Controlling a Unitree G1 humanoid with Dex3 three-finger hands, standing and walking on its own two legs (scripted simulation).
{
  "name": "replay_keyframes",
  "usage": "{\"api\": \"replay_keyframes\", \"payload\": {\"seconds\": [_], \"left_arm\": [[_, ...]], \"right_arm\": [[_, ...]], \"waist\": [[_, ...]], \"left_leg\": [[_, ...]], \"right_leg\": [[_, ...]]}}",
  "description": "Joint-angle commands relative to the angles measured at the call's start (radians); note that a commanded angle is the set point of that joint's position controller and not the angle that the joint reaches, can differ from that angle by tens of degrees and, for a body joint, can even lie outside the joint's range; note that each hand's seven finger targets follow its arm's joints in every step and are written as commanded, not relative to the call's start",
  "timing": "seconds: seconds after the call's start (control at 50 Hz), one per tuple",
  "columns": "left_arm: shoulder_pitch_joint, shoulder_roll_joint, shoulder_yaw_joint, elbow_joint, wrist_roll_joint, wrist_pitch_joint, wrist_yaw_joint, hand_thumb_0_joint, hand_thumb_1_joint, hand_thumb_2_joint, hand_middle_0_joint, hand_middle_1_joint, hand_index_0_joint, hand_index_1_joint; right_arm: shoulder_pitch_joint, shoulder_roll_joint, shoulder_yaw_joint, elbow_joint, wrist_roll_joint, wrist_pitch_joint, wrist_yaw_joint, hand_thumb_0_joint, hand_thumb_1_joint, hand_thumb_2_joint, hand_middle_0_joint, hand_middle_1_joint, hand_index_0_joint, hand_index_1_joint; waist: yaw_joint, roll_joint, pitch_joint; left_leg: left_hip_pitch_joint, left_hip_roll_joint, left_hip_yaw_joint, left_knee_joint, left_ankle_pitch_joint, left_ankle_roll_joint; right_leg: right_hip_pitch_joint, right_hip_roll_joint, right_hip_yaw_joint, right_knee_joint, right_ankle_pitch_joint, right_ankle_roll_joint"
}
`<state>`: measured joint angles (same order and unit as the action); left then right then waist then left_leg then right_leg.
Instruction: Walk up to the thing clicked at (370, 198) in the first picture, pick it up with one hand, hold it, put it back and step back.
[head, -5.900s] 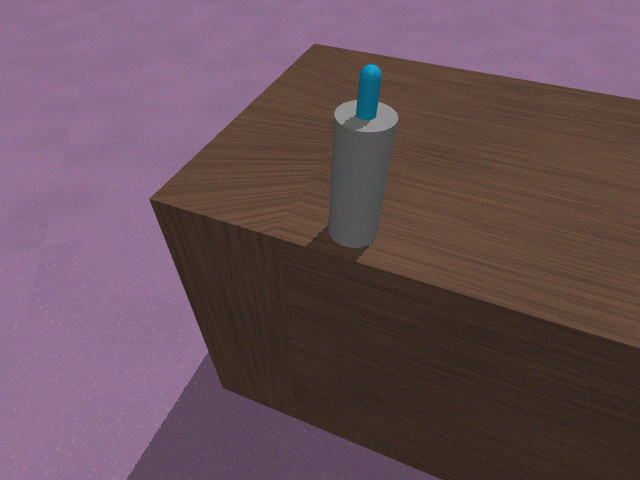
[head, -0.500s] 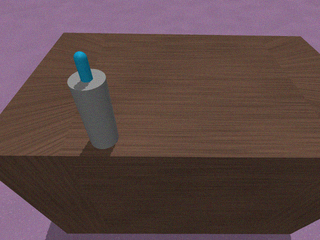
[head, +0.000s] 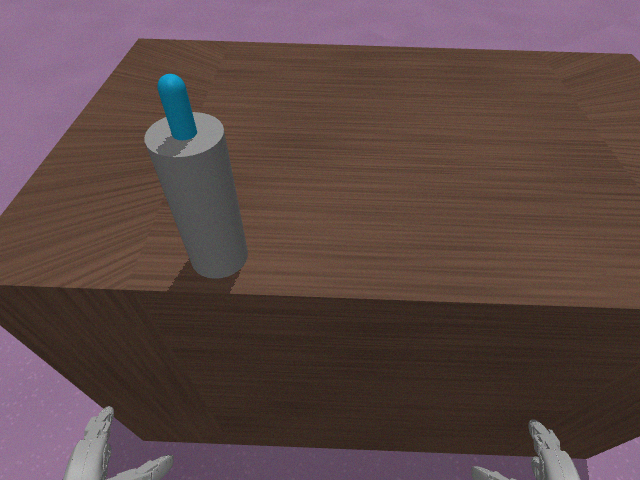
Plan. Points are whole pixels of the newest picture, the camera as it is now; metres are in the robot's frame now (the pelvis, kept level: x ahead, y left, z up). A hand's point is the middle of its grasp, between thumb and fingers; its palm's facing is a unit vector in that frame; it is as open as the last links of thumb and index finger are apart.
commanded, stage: rise first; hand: left
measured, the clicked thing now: (199, 185) +0.43 +0.16 +0.16
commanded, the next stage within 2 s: go down in 1.64 s
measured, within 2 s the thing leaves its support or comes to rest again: neither
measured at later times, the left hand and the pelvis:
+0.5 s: hand (91, 419) +0.20 +0.25 +0.04, palm faces +0.28 -0.89 -0.37, open 17.4 cm; pelvis +0.02 +0.00 +0.00, yaw +1 degrees
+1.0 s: hand (41, 407) +0.19 +0.24 +0.13, palm faces +0.35 -0.82 -0.45, open 17.6 cm; pelvis +0.01 -0.01 +0.00, yaw +2 degrees
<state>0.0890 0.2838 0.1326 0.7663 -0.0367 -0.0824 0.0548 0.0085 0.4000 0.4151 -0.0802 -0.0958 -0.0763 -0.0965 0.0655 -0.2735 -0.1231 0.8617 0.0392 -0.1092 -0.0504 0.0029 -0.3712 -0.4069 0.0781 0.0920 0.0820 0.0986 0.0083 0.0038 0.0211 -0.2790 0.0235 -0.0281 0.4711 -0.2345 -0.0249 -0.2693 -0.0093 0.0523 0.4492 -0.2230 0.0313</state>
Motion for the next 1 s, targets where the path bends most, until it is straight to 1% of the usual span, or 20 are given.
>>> {"api": "replay_keyframes", "payload": {"seconds": [0.0, 0.02, 0.04, 0.06, 0.1, 0.12, 0.16, 0.2, 0.24, 0.34, 0.4, 0.42, 0.52, 0.54, 0.72, 0.74, 0.8, 0.92, 0.96, 0.98], "left_arm": [[0.071, 0.167, 0.053, -0.312, -0.011, -0.031, 0.018, 0.0, -0.103, 0.093, -0.047, -0.044, -0.056, -0.032], [0.073, 0.143, 0.034, -0.315, -0.011, -0.028, 0.018, 0.0, -0.174, 0.078, -0.044, -0.039, -0.05, -0.032], [0.049, 0.166, 0.053, -0.384, -0.01, -0.033, 0.023, 0.0, -0.254, 0.064, -0.043, -0.031, -0.043, -0.03], [0.032, 0.141, 0.027, -0.447, -0.009, -0.04, 0.025, 0.0, -0.319, 0.066, -0.042, -0.032, -0.038, -0.036], [0.035, 0.202, 0.076, -0.536, -0.007, -0.053, 0.041, 0.0, -0.432, 0.037, -0.044, -0.033, -0.04, -0.036], [0.067, 0.188, 0.061, -0.585, -0.006, -0.058, 0.042, 0.0, -0.476, 0.03, -0.043, -0.034, -0.039, -0.037], [0.121, 0.25, 0.144, -0.667, -0.006, -0.065, 0.052, 0.0, -0.524, 0.021, -0.041, -0.033, -0.037, -0.037], [0.18, 0.176, 0.085, -0.737, -0.009, -0.067, 0.039, 0.0, -0.525, 0.003, -0.037, -0.032, -0.037, -0.032], [0.228, 0.188, 0.124, -0.789, -0.011, -0.07, 0.037, 0.0, -0.528, 0.01, -0.033, -0.029, -0.031, -0.032], [0.347, 0.152, 0.125, -0.901, -0.016, -0.082, 0.004, 0.0, -0.508, 0.0, -0.024, -0.022, -0.026, -0.02], [0.284, 0.19, 0.172, -1.013, -0.02, -0.104, -0.005, 0.0, -0.52, 0.0, -0.026, -0.019, -0.025, -0.02], [0.336, 0.187, 0.177, -0.969, -0.019, -0.102, -0.008, 0.0, -0.533, 0.0, -0.028, -0.021, -0.026, -0.024], [0.281, 0.214, 0.218, -1.13, -0.02, -0.142, -0.01, 0.0, -0.533, 0.0, -0.025, -0.018, -0.02, -0.023], [0.331, 0.201, 0.215, -1.092, -0.017, -0.145, -0.008, 0.0, -0.54, 0.002, -0.029, -0.023, -0.025, -0.027], [0.324, 0.233, 0.271, -1.185, -0.023, -0.206, -0.021, 0.0, -0.534, 0.0, -0.026, -0.013, -0.02, -0.019], [0.329, 0.218, 0.262, -1.175, -0.023, -0.211, -0.024, 0.0, -0.533, 0.0, -0.026, -0.013, -0.021, -0.018], [0.322, 0.245, 0.289, -1.209, -0.025, -0.233, -0.023, 0.0, -0.527, 0.0, -0.026, -0.016, -0.023, -0.019], [0.329, 0.236, 0.291, -1.216, -0.023, -0.263, -0.024, 0.0, -0.541, 0.014, -0.025, -0.015, -0.017, -0.024], [0.325, 0.249, 0.308, -1.246, -0.02, -0.279, -0.023, 0.0, -0.542, 0.018, -0.025, -0.015, -0.016, -0.025], [0.312, 0.252, 0.309, -1.257, -0.022, -0.285, -0.024, 0.0, -0.539, 0.023, -0.022, -0.016, -0.013, -0.026]], "right_arm": [[0.082, -0.136, -0.03, -0.228, 0.006, -0.017, -0.013, 0.0, 0.157, -0.111, 0.049, 0.05, 0.05, 0.05], [0.073, -0.091, 0.005, -0.204, 0.007, -0.016, -0.011, 0.0, 0.207, -0.095, 0.049, 0.049, 0.05, 0.049], [0.02, -0.117, -0.008, -0.289, 0.006, -0.025, -0.015, 0.0, 0.262, -0.081, 0.05, 0.049, 0.05, 0.049], [-0.009, -0.093, 0.018, -0.347, 0.007, -0.032, -0.017, 0.0, 0.298, -0.073, 0.05, 0.049, 0.05, 0.049], [0.019, -0.153, -0.02, -0.397, 0.001, -0.04, -0.031, 0.0, 0.383, -0.052, 0.05, 0.049, 0.05, 0.049], [0.051, -0.147, -0.015, -0.405, -0.003, -0.043, -0.033, 0.0, 0.422, -0.043, 0.05, 0.049, 0.05, 0.049], [0.107, -0.181, -0.052, -0.449, -0.005, -0.048, -0.039, 0.0, 0.463, -0.034, 0.051, 0.049, 0.05, 0.049], [0.13, -0.128, -0.027, -0.436, -0.006, -0.047, -0.03, 0.0, 0.495, -0.023, 0.051, 0.049, 0.05, 0.049], [0.127, -0.133, -0.05, -0.451, -0.006, -0.048, -0.029, 0.0, 0.506, -0.023, 0.051, 0.049, 0.05, 0.049], [0.219, -0.102, -0.066, -0.441, -0.003, -0.033, -0.001, 0.0, 0.542, -0.009, 0.05, 0.048, 0.05, 0.048], [0.149, -0.065, -0.033, -0.474, -0.002, -0.03, 0.012, 0.0, 0.545, -0.008, 0.05, 0.048, 0.05, 0.048], [0.18, -0.092, -0.07, -0.43, -0.006, -0.021, 0.01, 0.0, 0.54, -0.01, 0.05, 0.048, 0.05, 0.048], [0.074, -0.112, -0.073, -0.527, -0.014, -0.039, 0.004, 0.0, 0.552, -0.009, 0.05, 0.049, 0.05, 0.049], [0.12, -0.095, -0.077, -0.437, -0.016, -0.033, 0.003, 0.0, 0.542, -0.013, 0.05, 0.049, 0.05, 0.049], [0.091, -0.111, -0.106, -0.383, -0.02, -0.049, -0.001, 0.0, 0.552, -0.011, 0.05, 0.049, 0.05, 0.049], [0.115, -0.043, -0.055, -0.324, -0.017, -0.045, 0.006, 0.0, 0.552, -0.01, 0.051, 0.049, 0.05, 0.049], [0.07, -0.131, -0.116, -0.38, -0.02, -0.058, -0.001, 0.0, 0.556, -0.01, 0.05, 0.049, 0.05, 0.049], [0.058, -0.125, -0.116, -0.37, -0.019, -0.07, -0.002, 0.0, 0.558, -0.016, 0.051, 0.049, 0.05, 0.049], [0.107, -0.082, -0.095, -0.34, -0.017, -0.067, 0.002, 0.0, 0.561, -0.017, 0.05, 0.05, 0.05, 0.05], [0.086, -0.123, -0.119, -0.385, -0.016, -0.072, -0.001, 0.0, 0.568, -0.017, 0.05, 0.05, 0.05, 0.05]], "waist": [[-0.002, 0.03, -0.185], [0.013, 0.042, -0.134], [0.012, 0.038, -0.141], [0.009, 0.027, -0.149], [0.003, 0.027, -0.152], [0.008, 0.037, -0.135], [0.013, 0.042, -0.155], [0.009, 0.048, -0.126], [0.015, 0.029, -0.128], [0.014, 0.021, -0.063], [0.038, 0.058, -0.049], [0.03, 0.047, -0.047], [0.038, 0.015, -0.096], [0.044, 0.025, -0.058], [0.045, 0.017, -0.04], [0.052, 0.027, -0.01], [0.042, 0.011, -0.055], [0.045, -0.025, -0.047], [0.047, 0.006, -0.077], [0.041, -0.005, -0.08]], "left_leg": [[0.108, -0.03, 0.075, -0.068, 0.225, 0.016], [0.081, -0.029, 0.071, -0.085, 0.164, 0.017], [0.088, -0.027, 0.072, -0.091, 0.136, 0.019], [0.093, -0.024, 0.066, -0.097, 0.114, 0.022], [0.107, -0.026, 0.065, -0.094, 0.127, 0.025], [0.106, -0.024, 0.064, -0.094, 0.142, 0.022], [0.128, -0.025, 0.064, -0.083, 0.194, 0.02], [0.139, -0.025, 0.066, -0.079, 0.229, 0.021], [0.151, -0.026, 0.063, -0.07, 0.265, 0.023], [0.151, -0.021, 0.061, -0.077, 0.282, 0.018], [0.141, -0.023, 0.058, -0.087, 0.257, 0.015], [0.144, -0.023, 0.058, -0.089, 0.251, 0.015], [0.168, -0.031, 0.055, -0.081, 0.232, 0.024], [0.158, -0.032, 0.055, -0.085, 0.221, 0.025], [0.154, -0.044, 0.058, -0.09, 0.147, 0.033], [0.14, -0.047, 0.058, -0.095, 0.121, 0.033], [0.157, -0.046, 0.053, -0.091, 0.129, 0.034], [0.152, -0.045, 0.048, -0.092, 0.115, 0.036], [0.168, -0.045, 0.049, -0.087, 0.164, 0.035], [0.173, -0.044, 0.048, -0.088, 0.173, 0.033]], "right_leg": [[0.089, 0.021, -0.079, -0.059, 0.199, -0.029], [0.071, 0.018, -0.081, -0.069, 0.136, -0.033], [0.078, 0.016, -0.077, -0.076, 0.112, -0.032], [0.08, 0.018, -0.08, -0.077, 0.087, -0.034], [0.097, 0.018, -0.078, -0.076, 0.102, -0.034], [0.098, 0.02, -0.081, -0.072, 0.115, -0.037], [0.125, 0.021, -0.085, -0.064, 0.164, -0.037], [0.126, 0.02, -0.088, -0.059, 0.199, -0.039], [0.139, 0.017, -0.09, -0.054, 0.236, -0.035], [0.126, 0.021, -0.104, -0.054, 0.246, -0.036], [0.13, 0.018, -0.103, -0.056, 0.211, -0.038], [0.122, 0.017, -0.102, -0.058, 0.209, -0.038], [0.157, 0.013, -0.098, -0.066, 0.193, -0.032], [0.144, 0.012, -0.101, -0.068, 0.184, -0.034], [0.113, 0.003, -0.098, -0.086, 0.12, -0.023], [0.096, 0.003, -0.098, -0.088, 0.093, -0.025], [0.11, 0.004, -0.1, -0.084, 0.101, -0.023], [0.115, 0.002, -0.101, -0.088, 0.086, -0.019], [0.131, -0.001, -0.099, -0.076, 0.136, -0.021], [0.13, 0.002, -0.101, -0.073, 0.145, -0.021]]}}
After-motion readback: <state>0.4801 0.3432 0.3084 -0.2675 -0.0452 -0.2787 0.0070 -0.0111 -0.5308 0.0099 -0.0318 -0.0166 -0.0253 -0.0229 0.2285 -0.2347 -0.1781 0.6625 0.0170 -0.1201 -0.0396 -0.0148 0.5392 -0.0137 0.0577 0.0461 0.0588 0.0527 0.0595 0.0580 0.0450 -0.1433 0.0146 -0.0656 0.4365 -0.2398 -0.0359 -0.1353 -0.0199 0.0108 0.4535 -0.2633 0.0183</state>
